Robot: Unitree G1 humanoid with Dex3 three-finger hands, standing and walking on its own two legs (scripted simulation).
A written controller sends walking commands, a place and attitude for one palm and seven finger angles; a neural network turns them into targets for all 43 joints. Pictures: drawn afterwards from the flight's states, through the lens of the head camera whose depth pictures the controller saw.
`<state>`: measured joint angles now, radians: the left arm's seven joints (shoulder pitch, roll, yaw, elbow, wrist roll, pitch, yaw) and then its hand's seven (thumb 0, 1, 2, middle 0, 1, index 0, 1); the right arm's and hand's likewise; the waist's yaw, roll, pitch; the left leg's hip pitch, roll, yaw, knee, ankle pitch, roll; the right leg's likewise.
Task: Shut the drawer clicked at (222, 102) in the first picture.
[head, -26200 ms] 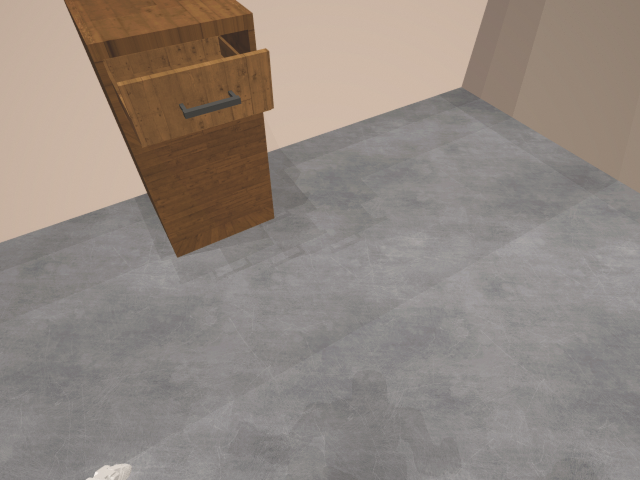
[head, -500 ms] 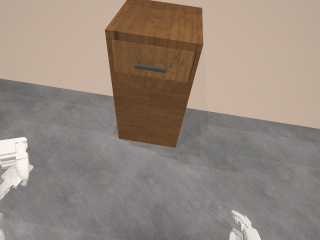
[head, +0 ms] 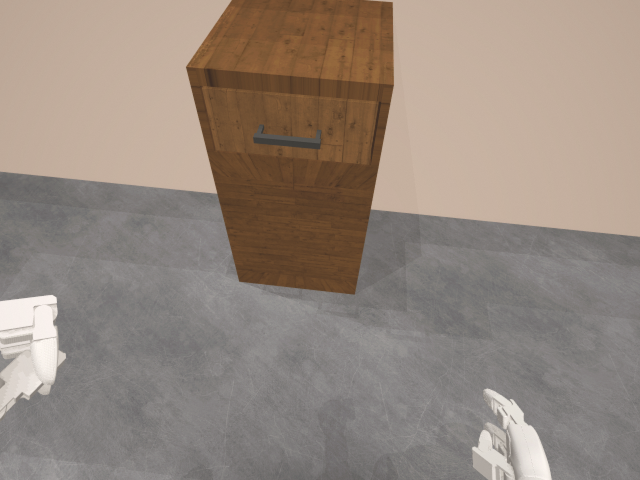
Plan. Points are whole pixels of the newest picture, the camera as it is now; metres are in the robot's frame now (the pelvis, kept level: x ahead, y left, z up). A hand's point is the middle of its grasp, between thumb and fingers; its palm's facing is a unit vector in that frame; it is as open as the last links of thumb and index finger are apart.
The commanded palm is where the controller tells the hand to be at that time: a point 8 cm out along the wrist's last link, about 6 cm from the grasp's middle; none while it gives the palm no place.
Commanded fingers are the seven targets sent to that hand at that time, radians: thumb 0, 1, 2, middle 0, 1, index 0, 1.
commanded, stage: stop stepping back and stand still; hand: left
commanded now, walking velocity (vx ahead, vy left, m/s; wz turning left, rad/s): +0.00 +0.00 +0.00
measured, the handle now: (288, 136) +0.82 +0.11 -0.07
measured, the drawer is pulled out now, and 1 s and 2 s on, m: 0.00 0.00 0.00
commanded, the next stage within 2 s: let the arm hang, fingers relaxed in 0.14 s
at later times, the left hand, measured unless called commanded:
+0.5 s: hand out of the picture +0.07 +0.21 -0.15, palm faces -0.02 -0.97 -0.23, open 3.1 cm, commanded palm none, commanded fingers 0.00 0.90 0.90 -0.84 -0.99 -0.84 -0.99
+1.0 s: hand out of the picture -0.07 +0.21 -0.17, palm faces +0.03 -0.97 -0.24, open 6.9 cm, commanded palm none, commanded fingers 0.00 0.90 0.90 -0.20 -0.30 -0.20 -0.30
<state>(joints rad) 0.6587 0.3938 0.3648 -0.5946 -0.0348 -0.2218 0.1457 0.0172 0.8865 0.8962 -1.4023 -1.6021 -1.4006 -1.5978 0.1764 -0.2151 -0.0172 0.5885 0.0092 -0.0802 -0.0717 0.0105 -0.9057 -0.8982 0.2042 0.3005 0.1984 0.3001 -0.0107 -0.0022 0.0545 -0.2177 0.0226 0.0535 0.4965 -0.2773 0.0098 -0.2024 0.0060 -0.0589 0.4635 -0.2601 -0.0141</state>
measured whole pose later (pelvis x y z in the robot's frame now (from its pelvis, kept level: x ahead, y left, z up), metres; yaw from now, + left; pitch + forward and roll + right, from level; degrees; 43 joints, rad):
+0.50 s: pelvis -0.03 +0.02 -0.01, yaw +1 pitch -1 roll +0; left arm 0.29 0.22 0.00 0.68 0.04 0.06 0.00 0.01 0.91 0.90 -1.16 -1.37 -1.16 -1.37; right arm 0.19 -0.24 0.01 0.84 -0.03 0.01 0.01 0.01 -0.91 -0.90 0.20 0.30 0.20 0.30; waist -0.02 -0.01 0.04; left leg -0.28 -0.02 0.06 0.57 -0.28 0.04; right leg -0.28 -0.04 -0.06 0.57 -0.28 0.01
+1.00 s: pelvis -0.03 +0.03 +0.00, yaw +1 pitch -2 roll +0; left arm 0.32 0.18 0.01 1.14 0.02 0.02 0.03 0.01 0.91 0.90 -0.28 -0.41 -0.28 -0.40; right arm 0.30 -0.14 0.00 1.09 -0.02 0.01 -0.02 0.00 -0.91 -0.90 0.20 0.30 0.20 0.30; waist 0.01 0.02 0.05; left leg -0.20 -0.03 0.06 0.42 -0.19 0.06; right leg -0.20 -0.05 -0.05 0.42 -0.19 0.02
